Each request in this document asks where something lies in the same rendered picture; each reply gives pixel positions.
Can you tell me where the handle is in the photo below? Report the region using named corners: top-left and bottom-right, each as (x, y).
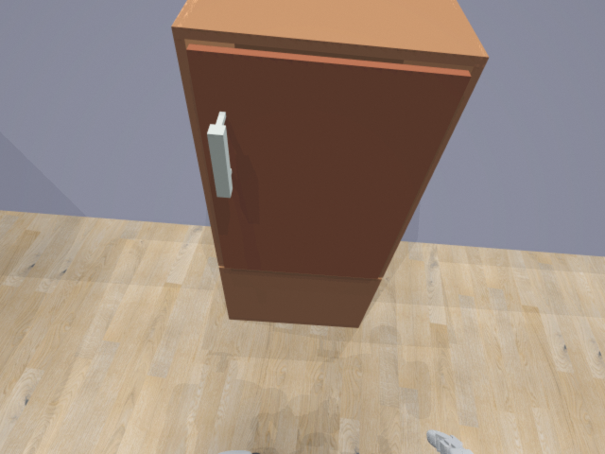
top-left (207, 112), bottom-right (233, 198)

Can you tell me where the cupboard door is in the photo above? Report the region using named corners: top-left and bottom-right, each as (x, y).
top-left (186, 44), bottom-right (471, 279)

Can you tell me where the right robot hand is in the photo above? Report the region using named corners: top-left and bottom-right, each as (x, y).
top-left (426, 429), bottom-right (474, 454)

